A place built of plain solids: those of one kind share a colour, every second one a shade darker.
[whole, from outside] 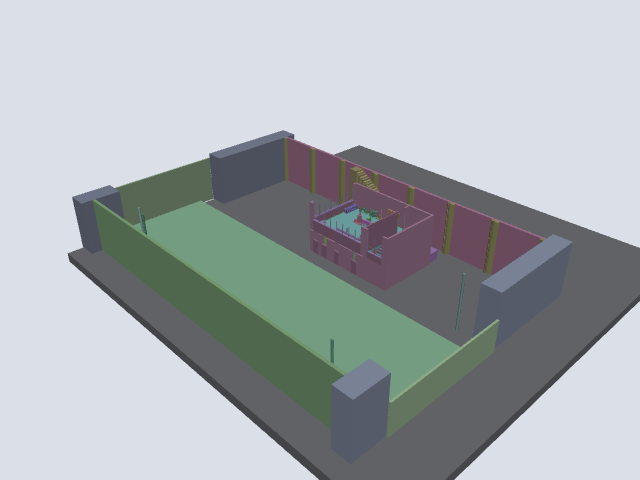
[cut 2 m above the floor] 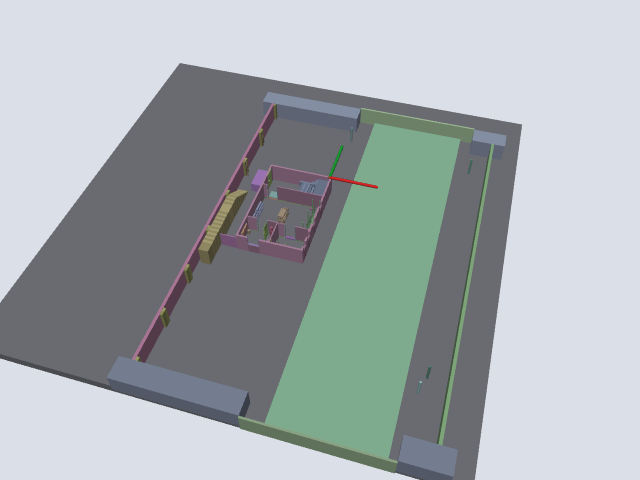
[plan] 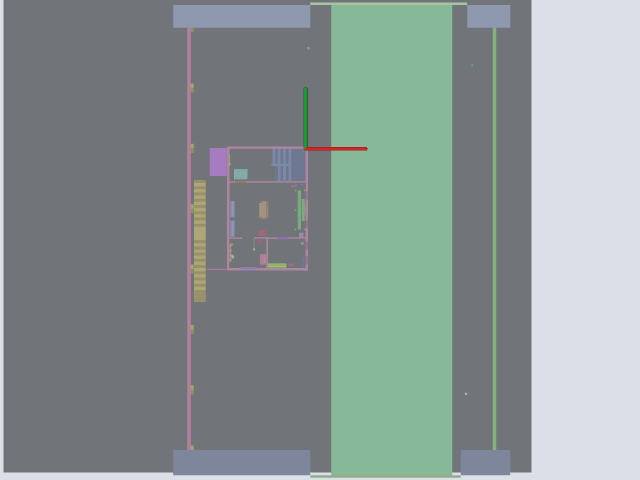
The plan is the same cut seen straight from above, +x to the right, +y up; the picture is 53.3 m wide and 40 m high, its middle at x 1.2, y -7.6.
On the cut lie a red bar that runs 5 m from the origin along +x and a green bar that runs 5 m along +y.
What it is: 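A mechanical signal box beside a railway in a town; below the locking room, a lamp room and a mess room, above the operating floor with its lever frame behind one band of glass; one dog-leg stair between walls, the front door at its foot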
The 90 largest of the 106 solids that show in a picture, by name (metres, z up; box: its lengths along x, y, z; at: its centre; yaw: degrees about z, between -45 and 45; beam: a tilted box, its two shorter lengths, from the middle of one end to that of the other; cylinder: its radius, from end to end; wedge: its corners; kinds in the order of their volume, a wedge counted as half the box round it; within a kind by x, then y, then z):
{
 "yard_line_abut_1": {"box": [11.41, 2.1, 5.85], "at": [-5.33, -26.16, 2.88]},
 "yard_line_abut_2": {"box": [11.41, 1.9, 5.85], "at": [-5.33, 11.04, 2.88]},
 "yard_line_abut_3": {"box": [4.12, 2.1, 5.85], "at": [14.99, -26.16, 2.88]},
 "yard_line_abut_4": {"box": [3.57, 1.9, 5.85], "at": [15.26, 11.04, 2.88]},
 "yard_line_bed_1": {"box": [10.1, 39.2, 0.6], "at": [7.18, -7.61, 0.0]},
 "yard_line_far_1": {"box": [0.3, 35.2, 5.85], "at": [15.74, -7.51, 2.88]},
 "yard_line_near_1": {"box": [0.3, 35.2, 5.85], "at": [-9.72, -7.51, 2.88]},
 "wall_1": {"box": [0.2, 2.7, 2.5], "at": [-6.45, -8.8, 1.2]},
 "wall_2": {"box": [0.2, 7.4, 3.05], "at": [-6.45, -6.45, 4.08]},
 "wall_3": {"box": [0.2, 4.7, 2.5], "at": [-6.45, -5.1, 1.2]},
 "wall_4": {"box": [0.2, 2.95, 2.85], "at": [-6.45, -1.27, 1.38]},
 "wall_5": {"box": [0.2, 2.95, 3.05], "at": [-6.45, -1.27, 4.08]},
 "wall_6": {"box": [0.51, 0.2, 3.05], "at": [-6.3, -10.05, 4.08]},
 "wall_7": {"box": [0.66, 0.06, 3.05], "at": [-6.03, -2.72, 4.08]},
 "wall_8": {"box": [1.16, 0.2, 2.5], "at": [-5.97, -10.05, 1.2]},
 "wall_9": {"box": [1.0, 0.06, 2.5], "at": [-5.85, -7.48, 1.2]},
 "wall_10": {"box": [1.21, 0.2, 1.05], "at": [-4.8, -10.05, 0.47]},
 "wall_11": {"box": [1.05, 0.06, 2.5], "at": [-3.73, -7.48, 1.2]},
 "wall_12": {"box": [1.01, 0.2, 2.5], "at": [-3.7, -10.05, 1.2]},
 "wall_13": {"box": [5.76, 0.2, 1.2], "at": [-3.17, -10.05, 3.15]},
 "wall_14": {"box": [0.06, 2.5, 2.5], "at": [-3.17, -8.7, 1.2]},
 "wall_15": {"box": [6.75, 0.2, 2.85], "at": [-3.17, 0.1, 1.38]},
 "wall_16": {"box": [6.75, 0.2, 3.05], "at": [-3.17, 0.1, 4.08]},
 "wall_17": {"box": [0.75, 0.06, 2.5], "at": [-2.83, -7.48, 1.2]},
 "wall_18": {"box": [4.9, 0.06, 2.5], "at": [-2.45, -2.78, 1.2]},
 "wall_19": {"box": [4.9, 0.06, 2.85], "at": [-2.45, -2.72, 1.38]},
 "wall_20": {"box": [4.71, 0.06, 3.05], "at": [-2.35, -2.72, 4.08]},
 "wall_21": {"box": [3.4, 0.2, 2.5], "at": [-1.5, -10.05, 1.2]},
 "wall_22": {"box": [1.45, 0.06, 2.5], "at": [-0.72, -7.48, 1.2]},
 "wall_23": {"box": [0.51, 0.2, 3.05], "at": [-0.05, -10.05, 4.08]},
 "wall_24": {"box": [0.2, 0.51, 2.5], "at": [0.1, -9.9, 1.2]},
 "wall_25": {"box": [0.2, 0.51, 3.05], "at": [0.1, -9.9, 4.08]},
 "wall_26": {"box": [0.2, 0.71, 1.5], "at": [0.1, -9.3, 0.7]},
 "wall_27": {"box": [0.2, 0.56, 2.5], "at": [0.1, -8.68, 1.2]},
 "wall_28": {"box": [0.2, 0.71, 1.5], "at": [0.1, -8.05, 0.7]},
 "wall_29": {"box": [0.2, 0.26, 2.5], "at": [0.1, -7.58, 1.2]},
 "wall_30": {"box": [0.2, 0.86, 2.5], "at": [0.1, -7.03, 1.2]},
 "wall_31": {"box": [0.2, 6.61, 1.2], "at": [0.1, -6.35, 3.15]},
 "wall_32": {"box": [0.2, 0.66, 1.5], "at": [0.1, -6.28, 0.7]},
 "wall_33": {"box": [0.2, 1.71, 2.5], "at": [0.1, -5.1, 1.2]},
 "wall_34": {"box": [0.2, 0.71, 1.5], "at": [0.1, -3.9, 0.7]},
 "wall_35": {"box": [0.2, 0.81, 2.5], "at": [0.1, -3.15, 1.2]},
 "wall_36": {"box": [0.2, 0.31, 3.05], "at": [0.1, -2.9, 4.08]},
 "wall_37": {"box": [0.2, 0.46, 3.05], "at": [0.1, -2.52, 4.08]},
 "wall_38": {"box": [0.2, 1.86, 0.7], "at": [0.1, -1.38, 2.9]},
 "wall_39": {"box": [0.2, 2.95, 2.85], "at": [0.1, -1.27, 1.38]},
 "wall_40": {"box": [0.2, 0.66, 3.05], "at": [0.1, -0.12, 4.08]},
 "yard_line_dark_1": {"box": [12.55, 0.2, 5.28], "at": [6.65, -27.31, 2.59]},
 "yard_line_dark_2": {"box": [13.1, 0.2, 3.32], "at": [6.93, 12.09, 1.61]},
 "yard_line_step_1": {"box": [1.0, 1.0, 5.87], "at": [-8.81, -12.26, 2.88]},
 "yard_line_step_2": {"box": [1.0, 0.26, 5.69], "at": [-8.81, -11.63, 2.8]},
 "yard_line_step_3": {"box": [1.0, 0.26, 5.52], "at": [-8.81, -11.37, 2.71]},
 "yard_line_step_4": {"box": [1.0, 0.26, 5.34], "at": [-8.81, -11.11, 2.62]},
 "yard_line_step_5": {"box": [1.0, 0.26, 5.16], "at": [-8.81, -10.85, 2.53]},
 "yard_line_step_6": {"box": [1.0, 0.26, 4.81], "at": [-8.81, -10.33, 2.36]},
 "yard_line_step_7": {"box": [1.0, 0.26, 3.75], "at": [-8.81, -8.77, 1.83]},
 "yard_line_step_8": {"box": [1.0, 1.1, 2.87], "at": [-8.81, -7.05, 1.39]},
 "yard_line_step_9": {"box": [1.0, 0.26, 2.34], "at": [-8.81, -5.85, 1.12]},
 "yard_line_step_10": {"box": [1.0, 0.26, 0.93], "at": [-8.81, -3.77, 0.42]},
 "raised_floor_operating_1": {"box": [6.48, 7.33, 0.25], "at": [-3.17, -6.35, 2.67]},
 "stair_1": {"box": [0.25, 1.3, 2.66], "at": [-2.43, -2.09, 1.28]},
 "stair_2": {"box": [0.25, 1.3, 0.42], "at": [-2.41, -0.6, 0.16]},
 "stair_3": {"box": [0.25, 1.3, 2.48], "at": [-2.21, -2.09, 1.19]},
 "stair_4": {"box": [0.25, 1.3, 0.61], "at": [-2.19, -0.6, 0.26]},
 "stair_5": {"box": [1.66, 0.19, 3.95], "at": [-2.03, -1.34, 1.93]},
 "stair_6": {"box": [0.25, 1.3, 2.1], "at": [-1.76, -2.09, 1.0]},
 "stair_7": {"box": [0.25, 1.3, 0.98], "at": [-1.75, -0.6, 0.44]},
 "stair_8": {"box": [0.25, 1.3, 1.92], "at": [-1.54, -2.09, 0.91]},
 "stair_9": {"box": [0.25, 1.3, 1.17], "at": [-1.53, -0.6, 0.54]},
 "stair_10": {"box": [1.2, 2.79, 1.54], "at": [-0.6, -1.34, 0.72]},
 "yard_line_near_pier_1": {"box": [0.26, 0.38, 5.85], "at": [-9.44, -24.92, 2.88]},
 "yard_line_near_pier_2": {"box": [0.26, 0.38, 5.85], "at": [-9.44, -20.27, 2.88]},
 "yard_line_near_pier_3": {"box": [0.26, 0.38, 5.85], "at": [-9.44, -19.89, 2.88]},
 "yard_line_near_pier_4": {"box": [0.26, 0.38, 5.85], "at": [-9.44, -15.24, 2.88]},
 "yard_line_near_pier_5": {"box": [0.26, 0.38, 5.85], "at": [-9.44, -14.86, 2.88]},
 "yard_line_near_pier_6": {"box": [0.26, 0.38, 5.85], "at": [-9.44, -9.83, 2.88]},
 "yard_line_near_pier_7": {"box": [0.26, 0.38, 5.85], "at": [-9.44, -5.18, 2.88]},
 "yard_line_near_pier_8": {"box": [0.26, 0.38, 5.85], "at": [-9.44, -4.8, 2.88]},
 "yard_line_near_pier_9": {"box": [0.26, 0.38, 5.85], "at": [-9.44, -0.15, 2.88]},
 "yard_line_near_pier_10": {"box": [0.26, 0.38, 5.85], "at": [-9.44, 0.22, 2.88]},
 "yard_line_near_pier_11": {"box": [0.26, 0.38, 5.85], "at": [-9.44, 4.88, 2.88]},
 "yard_line_near_pier_12": {"box": [0.26, 0.38, 5.85], "at": [-9.44, 5.25, 2.88]},
 "yard_line_near_pier_13": {"box": [0.26, 0.38, 5.85], "at": [-9.44, 9.9, 2.88]},
 "yard_line_bunker_1": {"box": [1.43, 2.32, 1.1], "at": [-7.28, -1.1, 0.5]},
 "yard_line_signal_1": {"cylinder": 0.11, "from": [0.23, 8.39, 0.0], "to": [0.23, 8.39, 5.8]},
 "yard_line_signal_2": {"cylinder": 0.11, "from": [13.37, -20.41, 0.0], "to": [13.37, -20.41, 5.8]},
 "yard_line_pole_1": {"cylinder": 0.1, "from": [13.87, -18.81, 0.0], "to": [13.87, -18.81, 5.8]},
 "yard_line_pole_2": {"cylinder": 0.1, "from": [13.87, 6.95, 0.0], "to": [13.87, 6.95, 5.8]},
 "yard_line_fence_1": {"box": [1.68, 0.1, 1.65], "at": [-7.39, -10.05, 0.78]},
 "locking_bed_1": {"box": [0.28, 3.24, 0.19], "at": [-0.52, -5.1, 0.04]}
}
